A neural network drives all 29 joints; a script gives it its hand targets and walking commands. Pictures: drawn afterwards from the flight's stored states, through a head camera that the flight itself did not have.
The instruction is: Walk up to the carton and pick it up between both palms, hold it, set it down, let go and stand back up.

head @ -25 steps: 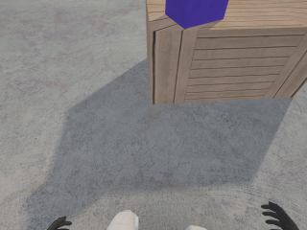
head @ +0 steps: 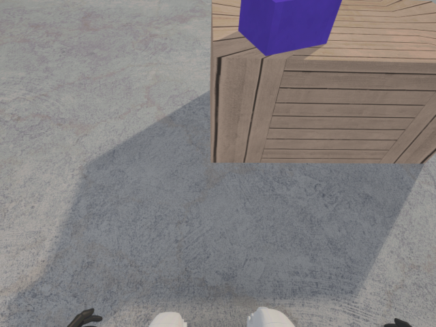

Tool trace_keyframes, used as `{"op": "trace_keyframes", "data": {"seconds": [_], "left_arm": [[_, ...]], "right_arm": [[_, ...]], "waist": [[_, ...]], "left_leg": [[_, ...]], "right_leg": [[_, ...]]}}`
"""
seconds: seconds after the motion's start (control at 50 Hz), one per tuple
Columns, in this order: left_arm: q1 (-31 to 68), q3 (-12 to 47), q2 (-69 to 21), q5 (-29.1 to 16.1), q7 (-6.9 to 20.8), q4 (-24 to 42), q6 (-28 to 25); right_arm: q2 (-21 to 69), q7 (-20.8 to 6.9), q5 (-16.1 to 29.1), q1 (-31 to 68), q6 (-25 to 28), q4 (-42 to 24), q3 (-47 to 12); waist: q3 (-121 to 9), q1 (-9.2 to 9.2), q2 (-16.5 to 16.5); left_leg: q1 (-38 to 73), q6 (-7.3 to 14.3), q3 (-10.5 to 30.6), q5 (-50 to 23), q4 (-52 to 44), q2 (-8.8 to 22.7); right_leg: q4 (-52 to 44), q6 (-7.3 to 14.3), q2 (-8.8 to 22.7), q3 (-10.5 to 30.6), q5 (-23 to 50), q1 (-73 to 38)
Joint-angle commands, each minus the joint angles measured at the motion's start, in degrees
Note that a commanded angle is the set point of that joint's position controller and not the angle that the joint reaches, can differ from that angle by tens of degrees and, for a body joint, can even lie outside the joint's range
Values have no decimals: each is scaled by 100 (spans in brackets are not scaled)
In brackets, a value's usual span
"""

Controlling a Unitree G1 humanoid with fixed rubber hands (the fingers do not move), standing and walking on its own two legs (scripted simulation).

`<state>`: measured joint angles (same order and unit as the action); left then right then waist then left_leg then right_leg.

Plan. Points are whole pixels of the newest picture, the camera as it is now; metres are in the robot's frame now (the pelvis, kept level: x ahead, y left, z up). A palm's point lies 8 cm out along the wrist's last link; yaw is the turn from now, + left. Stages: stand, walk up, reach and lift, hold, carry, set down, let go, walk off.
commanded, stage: walk up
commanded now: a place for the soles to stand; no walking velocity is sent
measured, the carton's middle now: (286, 13) +1.26 -0.26 +0.03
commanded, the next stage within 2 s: none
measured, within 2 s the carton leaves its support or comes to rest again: neither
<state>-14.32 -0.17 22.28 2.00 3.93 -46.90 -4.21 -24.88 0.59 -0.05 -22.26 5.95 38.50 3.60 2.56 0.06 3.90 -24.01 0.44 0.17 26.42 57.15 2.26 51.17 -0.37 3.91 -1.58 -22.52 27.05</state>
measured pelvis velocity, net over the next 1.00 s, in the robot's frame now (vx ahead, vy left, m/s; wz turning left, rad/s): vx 0.20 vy -0.05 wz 0.02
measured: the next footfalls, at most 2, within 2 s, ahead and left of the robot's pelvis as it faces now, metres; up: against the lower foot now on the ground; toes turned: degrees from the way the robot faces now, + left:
left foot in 0.24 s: +0.18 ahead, +0.13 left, +0.00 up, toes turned +5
right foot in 0.62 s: +0.22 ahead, -0.16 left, +0.00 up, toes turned -2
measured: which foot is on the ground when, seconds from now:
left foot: up 0.00-0.22, down 0.24-0.62, up 0.64-0.94, down 0.96-1.00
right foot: down 0.00-0.26, up 0.28-0.60, down 0.62-1.00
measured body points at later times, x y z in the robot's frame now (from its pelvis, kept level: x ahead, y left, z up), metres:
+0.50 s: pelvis +0.10 -0.01 +0.01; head +0.10 +0.03 +0.46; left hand +0.19 +0.28 -0.13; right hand +0.17 -0.35 -0.04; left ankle +0.14 +0.12 -0.69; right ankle +0.12 -0.15 -0.65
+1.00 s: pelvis +0.20 -0.05 +0.00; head +0.24 -0.04 +0.44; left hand +0.27 +0.25 -0.13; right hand +0.35 -0.37 -0.07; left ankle +0.28 +0.08 -0.70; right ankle +0.18 -0.16 -0.69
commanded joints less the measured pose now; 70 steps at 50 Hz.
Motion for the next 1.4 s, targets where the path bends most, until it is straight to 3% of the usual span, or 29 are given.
{"op": "trace_keyframes", "data": {"seconds": [0.0, 0.06, 0.14, 0.22, 0.24, 0.26, 0.28, 0.4, 0.52, 0.56, 0.58, 0.62, 0.64, 0.66, 0.72, 0.82, 0.88, 0.94, 0.96, 0.98, 1.04, 1.1, 1.2, 1.24, 1.28, 1.3, 1.32, 1.34, 1.38], "left_arm": [[-804, -1017, 2019, -149, -163, 77, -122], [-619, -824, 1634, -58, -173, 130, -90], [-377, -872, 1933, -51, -97, 263, 30], [185, -744, 1435, -110, -87, 603, 123], [462, -573, 737, -110, -43, 676, 112], [406, -606, 834, -117, -85, 711, 148], [637, -738, 1498, -24, -102, 730, 287], [80, -851, 1556, -80, 109, 337, 270], [273, -904, 1647, -146, 101, 489, 171], [-367, -915, 1710, -139, 82, 134, 91], [-1115, -982, 1563, -194, 21, -11, 45], [-1859, -1130, 2087, 12, -194, -338, -75], [-1151, -1113, 2400, -93, -239, 7, -55], [-592, -1118, 2387, -169, -237, 59, -68], [-754, -885, 1651, -94, -291, 16, -113], [-819, -860, 1756, -36, -268, 75, -29], [-704, -902, 1906, -37, -243, 217, 64], [181, -738, 1363, -148, -172, 412, 85], [233, -656, 798, -96, -139, 585, 44], [340, -676, 946, -40, -130, 707, 104], [566, -733, 1461, -40, -112, 595, 231], [-113, -802, 1527, -111, 40, 320, 245], [275, -866, 1568, -32, 36, 433, 193], [-50, -894, 1483, -56, 5, 352, 127], [-1894, -1115, 1787, -90, -105, -331, -49], [-2047, -1231, 2191, -32, -213, -349, -86], [-1260, -1196, 2468, -123, -225, -73, -84], [-937, -1156, 2388, -157, -228, 59, -38], [-810, -949, 1931, -96, -315, -33, -103]], "right_arm": [[-1339, 79, 13, 790, 188, -46, 270], [-1370, 0, 4, 592, 182, 179, 306], [-1370, -47, 19, 972, 117, 129, 434], [-1335, 73, -29, -547, 326, 718, 531], [-1762, 152, -115, -1313, 378, 806, 637], [-2318, 249, -62, -1425, 388, 632, 759], [-2582, 218, 24, -911, 313, 565, 792], [-1997, 137, -101, 48, 350, 281, 634], [-2004, 46, -53, 241, 208, 127, 625], [-2015, 35, -39, 644, 172, 50, 583], [-1821, 61, -191, 943, 121, -83, 540], [-298, 111, -113, 863, 22, -15, 1], [-1031, 183, -26, 935, 38, -119, 179], [-1338, 178, 92, 793, 109, -25, 304], [-1323, 93, 29, 572, 76, 366, 318], [-1284, 119, 38, 1102, -11, 334, 363], [-1165, 110, -17, 1133, 114, 278, 346], [-1180, 206, -36, -462, 319, 769, 511], [-1809, 289, -127, -1416, 356, 914, 684], [-2378, 366, -53, -1343, 318, 804, 755], [-1927, 364, -17, -404, 265, 676, 616], [-1902, 248, -77, 428, 260, 419, 577], [-2068, 179, -94, -37, 271, 328, 664], [-2062, 153, -52, 468, 215, 198, 652], [-1340, 143, -116, 1158, 123, 81, 438], [-522, 174, -51, 1392, 75, -36, 87], [-936, 245, 94, 1134, 53, -64, 210], [-1312, 260, 99, 1201, 111, 29, 297], [-1249, 233, 148, 1048, 115, 213, 291]], "waist": [[16, 407, 477], [132, 322, 692], [124, 394, 1260], [-734, -493, -193], [-894, -994, -1543], [-1135, -1021, -1807], [-769, -792, -678], [227, -130, -896], [-49, -158, -1818], [-245, 96, -1085], [-357, 628, -1046], [-93, 999, 2037], [215, 642, 1732], [107, 274, 532], [340, 264, 217], [-376, 530, 1391], [-166, 455, 1144], [-1195, -546, -15], [-1968, -965, -1198], [-2092, -967, -1542], [-89, -347, -340], [286, 17, -1172], [21, -268, -1551], [-93, 46, -1705], [-522, 1042, 242], [42, 1265, 2157], [127, 694, 1669], [-24, 513, 744], [405, 301, -146]], "left_leg": [[-3071, 221, 124, 230, 1955, 117], [-2510, 99, -115, -88, 907, 266], [-1507, -18, -605, 112, -250, 102], [1730, 250, -538, -971, -1975, -291], [2918, 554, 1732, 252, -2898, 863], [3369, 1175, 4569, 1543, -4039, 2340], [2475, 1404, 4977, 2625, -4340, 2440], [459, 1136, 2231, 1838, -4203, 1754], [708, 1202, 1749, 1516, -3305, 1684], [29, 1131, 1251, 1213, -2766, 1459], [-983, 871, 878, 399, -1686, 1283], [-3310, 134, -261, 713, 2869, -145], [-3881, 154, 314, 642, 2612, -406], [-3452, 178, 534, 159, 2604, -2], [-3016, 120, 43, -594, 1898, 321], [-2298, -22, -360, -263, 463, 232], [-1932, -9, -638, 51, -504, 155], [1958, 377, -476, -1206, -2208, -150], [3416, 806, 1843, -732, -2588, 1271], [3897, 1510, 4641, 458, -3637, 2380], [2141, 1644, 3282, -434, -3300, 2331], [397, 1291, 1840, 744, -3457, 1724], [1103, 1464, 1868, 231, -3111, 1923], [948, 1322, 1713, -574, -2563, 2051], [-1264, 486, 104, -797, 530, 985], [-3115, 93, -230, 664, 2642, -157], [-3294, 54, 315, 487, 2559, -395], [-3220, 181, 415, 306, 2445, -70], [-3277, 93, 136, -115, 2334, 285]], "right_leg": [[-3615, 1203, 2043, 4218, -1054, -2251], [-2800, 1366, 1108, 2248, -23, -1897], [-2945, 1573, 1136, 1951, -1361, -1109], [-338, 1119, 727, 786, -335, 745], [1840, 619, -67, -75, 205, 2037], [2487, 406, -424, 80, -730, 3145], [2644, 259, -100, 933, -826, 2826], [1493, 95, 484, 546, 269, 1600], [172, -8, 304, 363, -790, 1001], [-553, 103, 11, -194, -392, -230], [-1495, 216, -19, 235, -818, -1585], [-2478, -21, 665, 2664, -2347, -2315], [-4266, 683, 1674, 5447, -2431, -1942], [-4256, 984, 2118, 5633, -1863, -1802], [-2717, 505, 1028, 2883, 1202, -1850], [-2375, 1154, 735, 2041, 1338, -2337], [-2128, 1412, 1029, 2173, 2286, -2236], [476, 1091, 487, 723, 2850, 84], [2257, 495, -142, 107, 1786, 1636], [2591, 330, -600, 328, -885, 2711], [2292, 177, 227, 748, -950, 2821], [1150, 130, 247, 459, -469, 1504], [386, 106, 141, 126, -842, 1385], [-145, 149, 209, 84, -571, 813], [-2084, -5, 104, 899, -677, -2147], [-2964, -137, 761, 3055, -1333, -2282], [-3999, 434, 1536, 4952, -987, -2018], [-3994, 850, 1800, 5400, -475, -2109], [-2719, 793, 1325, 3563, 2168, -2314]]}}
